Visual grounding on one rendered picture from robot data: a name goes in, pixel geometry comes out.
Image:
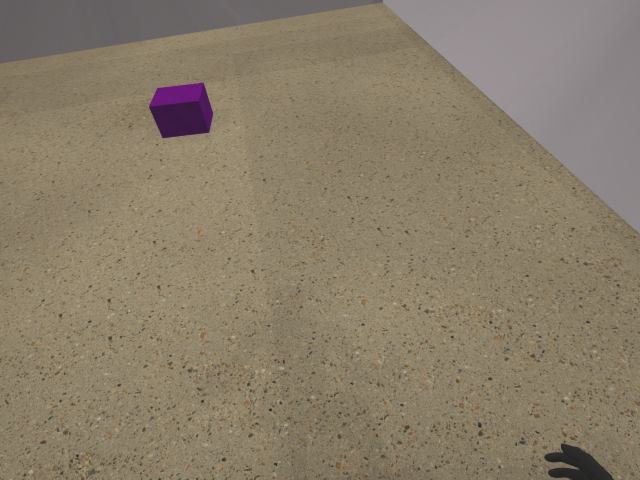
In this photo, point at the right robot hand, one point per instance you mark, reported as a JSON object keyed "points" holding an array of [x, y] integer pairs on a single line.
{"points": [[589, 468]]}

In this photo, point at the carton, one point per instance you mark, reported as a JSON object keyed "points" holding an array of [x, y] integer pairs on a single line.
{"points": [[182, 110]]}

